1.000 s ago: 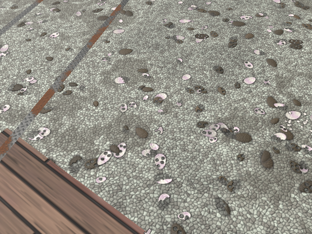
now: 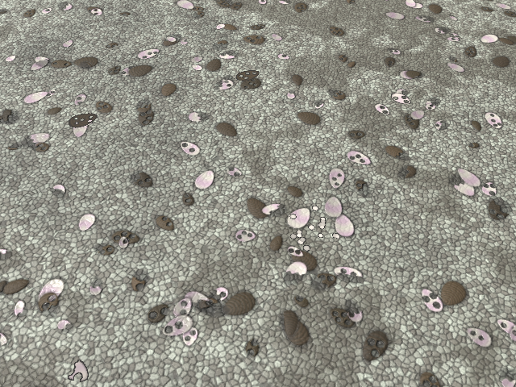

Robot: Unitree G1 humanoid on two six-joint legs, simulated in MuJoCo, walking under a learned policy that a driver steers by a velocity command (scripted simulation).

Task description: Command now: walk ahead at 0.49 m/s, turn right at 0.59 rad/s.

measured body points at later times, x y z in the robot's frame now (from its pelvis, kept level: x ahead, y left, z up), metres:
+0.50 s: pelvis +0.27 -0.07 +0.00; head +0.30 -0.09 +0.45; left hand +0.39 +0.17 -0.13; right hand +0.28 -0.33 -0.14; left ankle +0.29 +0.08 -0.66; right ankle +0.27 -0.12 -0.74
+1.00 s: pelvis +0.55 -0.05 -0.01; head +0.58 -0.04 +0.44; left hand +0.62 +0.21 -0.14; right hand +0.65 -0.32 -0.14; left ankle +0.58 -0.01 -0.74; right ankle +0.48 -0.19 -0.64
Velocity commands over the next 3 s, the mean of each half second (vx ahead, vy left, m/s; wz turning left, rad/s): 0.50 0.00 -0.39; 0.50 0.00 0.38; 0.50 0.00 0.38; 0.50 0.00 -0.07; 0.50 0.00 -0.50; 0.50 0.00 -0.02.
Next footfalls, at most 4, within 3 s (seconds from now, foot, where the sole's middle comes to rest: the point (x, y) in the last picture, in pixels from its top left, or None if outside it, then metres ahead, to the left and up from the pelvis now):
0.30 right None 0.31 -0.13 -0.78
0.86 left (259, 334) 0.62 -0.01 -0.78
1.38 right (292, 234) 0.95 -0.12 -0.78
1.88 left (208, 187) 1.14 0.16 -0.78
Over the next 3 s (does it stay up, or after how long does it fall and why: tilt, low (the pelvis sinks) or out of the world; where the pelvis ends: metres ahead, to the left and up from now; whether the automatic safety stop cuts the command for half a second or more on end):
stays up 1.61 0.04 -0.02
